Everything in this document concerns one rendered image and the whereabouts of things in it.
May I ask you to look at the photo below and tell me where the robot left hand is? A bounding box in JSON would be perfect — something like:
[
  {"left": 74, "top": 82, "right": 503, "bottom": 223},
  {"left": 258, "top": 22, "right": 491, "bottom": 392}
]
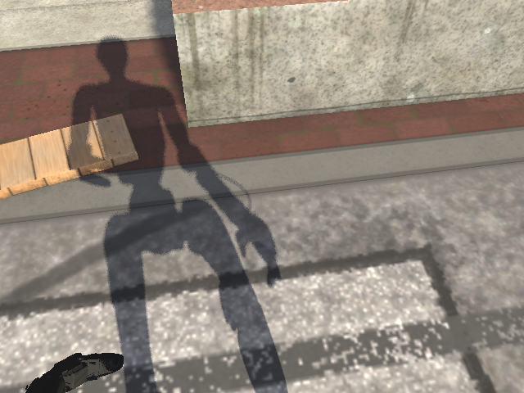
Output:
[{"left": 25, "top": 353, "right": 124, "bottom": 393}]

